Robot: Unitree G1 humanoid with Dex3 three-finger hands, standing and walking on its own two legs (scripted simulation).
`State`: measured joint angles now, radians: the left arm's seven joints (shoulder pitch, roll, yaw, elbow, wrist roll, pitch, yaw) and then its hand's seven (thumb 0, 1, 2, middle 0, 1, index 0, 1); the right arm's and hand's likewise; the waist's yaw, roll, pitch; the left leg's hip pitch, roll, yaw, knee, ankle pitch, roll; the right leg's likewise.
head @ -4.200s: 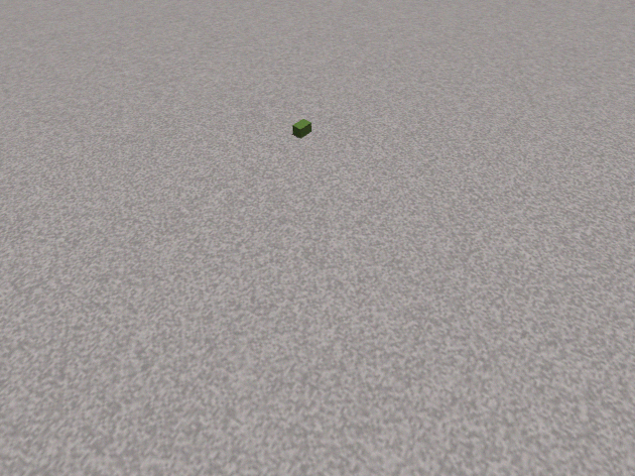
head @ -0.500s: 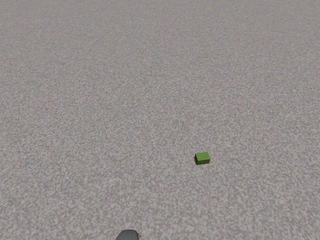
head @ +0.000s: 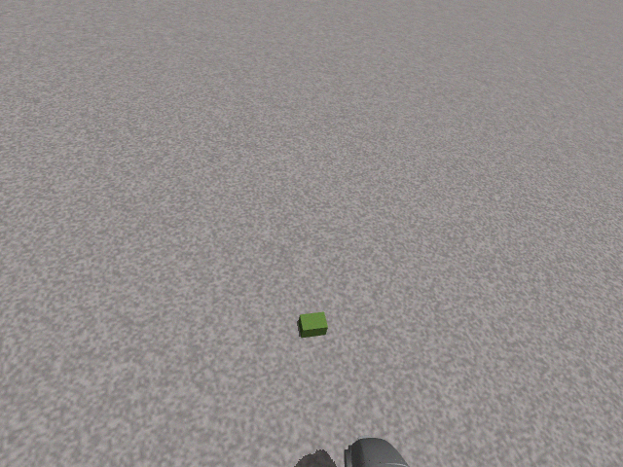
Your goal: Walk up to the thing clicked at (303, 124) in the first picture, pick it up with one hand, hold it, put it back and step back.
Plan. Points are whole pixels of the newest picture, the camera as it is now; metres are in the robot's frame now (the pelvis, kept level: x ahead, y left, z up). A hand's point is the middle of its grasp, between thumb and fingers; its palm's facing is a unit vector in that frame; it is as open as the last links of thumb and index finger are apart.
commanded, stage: walk up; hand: left
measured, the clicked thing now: (312, 324) +0.69 -0.09 -0.73
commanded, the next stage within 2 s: none
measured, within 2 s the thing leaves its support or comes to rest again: neither
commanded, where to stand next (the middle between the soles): +0.26 -0.32 m, yaw +4 degrees
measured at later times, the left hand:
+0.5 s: hand out of the picture +0.07 +0.07 -0.15, palm faces +0.04 -0.94 -0.34, open 7.4 cm
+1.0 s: hand (359, 415) +0.23 -0.08 -0.15, palm faces -0.02 -0.91 -0.42, open 7.4 cm
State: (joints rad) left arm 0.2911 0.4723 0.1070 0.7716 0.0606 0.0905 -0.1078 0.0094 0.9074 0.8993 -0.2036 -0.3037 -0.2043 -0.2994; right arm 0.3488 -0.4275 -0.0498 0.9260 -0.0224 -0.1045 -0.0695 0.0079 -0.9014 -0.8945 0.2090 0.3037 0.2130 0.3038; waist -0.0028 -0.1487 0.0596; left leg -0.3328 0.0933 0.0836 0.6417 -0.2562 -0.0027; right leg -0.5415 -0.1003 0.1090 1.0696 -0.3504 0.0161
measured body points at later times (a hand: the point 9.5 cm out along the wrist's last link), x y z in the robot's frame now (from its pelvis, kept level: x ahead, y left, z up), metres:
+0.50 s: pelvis +0.09 -0.21 +0.00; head +0.12 -0.18 +0.45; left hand +0.07 +0.12 -0.12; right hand +0.18 -0.53 -0.10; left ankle +0.19 -0.13 -0.69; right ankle +0.07 -0.27 -0.72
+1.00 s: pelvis +0.15 -0.37 -0.02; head +0.16 -0.38 +0.43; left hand +0.23 -0.04 -0.12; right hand +0.19 -0.74 -0.12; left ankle +0.18 -0.18 -0.69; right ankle +0.20 -0.53 -0.72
